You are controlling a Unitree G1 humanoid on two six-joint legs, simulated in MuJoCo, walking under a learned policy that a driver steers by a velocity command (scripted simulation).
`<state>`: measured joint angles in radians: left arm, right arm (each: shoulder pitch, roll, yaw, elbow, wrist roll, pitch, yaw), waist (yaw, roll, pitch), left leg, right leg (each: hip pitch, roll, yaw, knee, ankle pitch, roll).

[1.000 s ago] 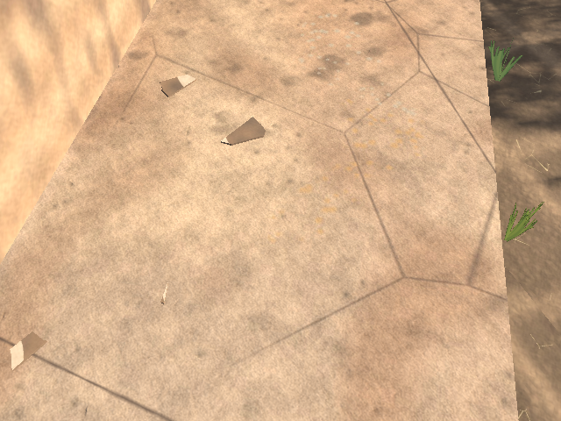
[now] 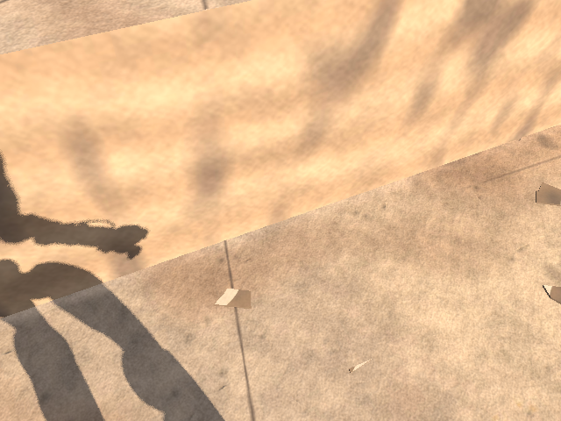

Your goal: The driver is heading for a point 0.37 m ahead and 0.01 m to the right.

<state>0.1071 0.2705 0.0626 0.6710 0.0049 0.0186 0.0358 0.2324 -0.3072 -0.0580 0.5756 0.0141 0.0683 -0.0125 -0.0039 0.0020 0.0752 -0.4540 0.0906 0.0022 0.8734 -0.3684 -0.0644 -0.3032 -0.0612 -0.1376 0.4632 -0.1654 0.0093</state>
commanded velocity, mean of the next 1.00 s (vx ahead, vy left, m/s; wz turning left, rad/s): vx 0.01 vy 0.00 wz -0.18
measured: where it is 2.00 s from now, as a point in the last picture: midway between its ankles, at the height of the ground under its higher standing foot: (319, 406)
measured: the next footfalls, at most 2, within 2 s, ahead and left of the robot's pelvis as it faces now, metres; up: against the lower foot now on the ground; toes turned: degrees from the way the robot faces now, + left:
left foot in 0.04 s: +0.04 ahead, +0.13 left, +0.00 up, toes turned +4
right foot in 0.42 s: +0.06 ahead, -0.10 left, +0.00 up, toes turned +6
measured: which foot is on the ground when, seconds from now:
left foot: up 0.00-0.02, down 0.04-1.00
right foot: down 0.00-0.04, up 0.06-0.40, down 0.42-0.66, up 0.68-0.98, down 1.00-1.00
